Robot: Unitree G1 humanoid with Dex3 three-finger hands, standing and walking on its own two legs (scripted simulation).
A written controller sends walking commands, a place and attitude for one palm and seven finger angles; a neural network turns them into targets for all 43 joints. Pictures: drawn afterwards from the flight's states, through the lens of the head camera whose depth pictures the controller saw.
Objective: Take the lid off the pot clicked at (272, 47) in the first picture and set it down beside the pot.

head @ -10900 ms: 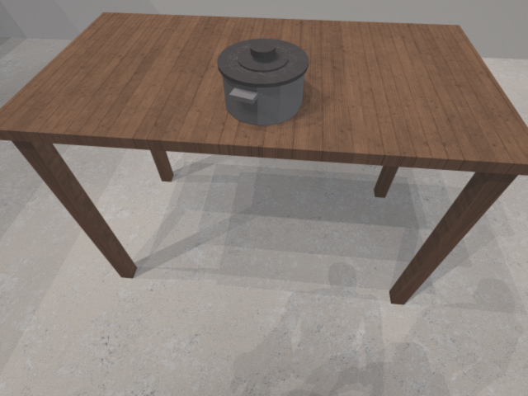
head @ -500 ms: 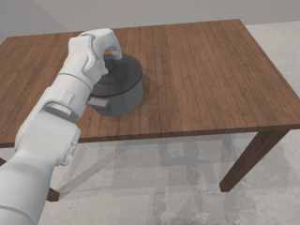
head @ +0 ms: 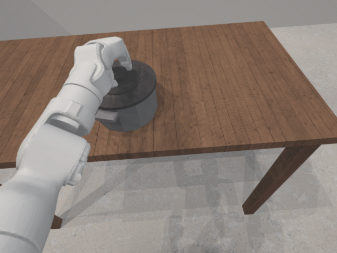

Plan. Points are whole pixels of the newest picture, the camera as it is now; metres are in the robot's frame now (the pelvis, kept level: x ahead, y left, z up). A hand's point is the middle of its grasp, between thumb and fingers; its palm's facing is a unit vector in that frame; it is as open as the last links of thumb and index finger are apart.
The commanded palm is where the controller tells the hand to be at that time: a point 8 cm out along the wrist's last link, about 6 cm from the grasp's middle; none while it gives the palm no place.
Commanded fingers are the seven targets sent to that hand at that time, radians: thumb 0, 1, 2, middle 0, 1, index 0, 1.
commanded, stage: lower the open fingers around the knob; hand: left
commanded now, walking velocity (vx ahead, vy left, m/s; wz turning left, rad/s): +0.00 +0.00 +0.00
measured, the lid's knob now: (117, 74) +0.52 +0.11 +0.15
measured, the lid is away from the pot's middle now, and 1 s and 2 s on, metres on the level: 0.00 0.00 0.00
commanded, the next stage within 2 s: close the fingers and squeeze the knob in 1.22 s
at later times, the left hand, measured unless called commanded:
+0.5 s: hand (112, 74) +0.48 +0.11 +0.18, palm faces -0.35 -0.08 -0.93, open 10.1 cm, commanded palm +0.48 +0.11 +0.23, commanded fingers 0.00 -0.37 1.64 -0.86 -0.08 -0.86 -0.08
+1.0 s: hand (112, 73) +0.49 +0.11 +0.18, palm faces -0.36 -0.07 -0.93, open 10.1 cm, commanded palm +0.48 +0.11 +0.23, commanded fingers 0.00 -0.37 1.64 -0.86 -0.08 -0.86 -0.08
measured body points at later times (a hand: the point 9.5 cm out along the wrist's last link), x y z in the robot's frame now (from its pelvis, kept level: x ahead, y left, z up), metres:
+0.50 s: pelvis +0.00 +0.00 +0.00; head +0.04 -0.02 +0.45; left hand +0.50 +0.11 +0.23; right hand +0.07 -0.26 -0.14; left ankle -0.03 +0.08 -0.74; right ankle -0.01 -0.13 -0.74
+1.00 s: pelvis +0.00 +0.00 +0.00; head +0.04 -0.02 +0.45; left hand +0.50 +0.11 +0.23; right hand +0.06 -0.26 -0.14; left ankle -0.03 +0.08 -0.74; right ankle -0.01 -0.13 -0.74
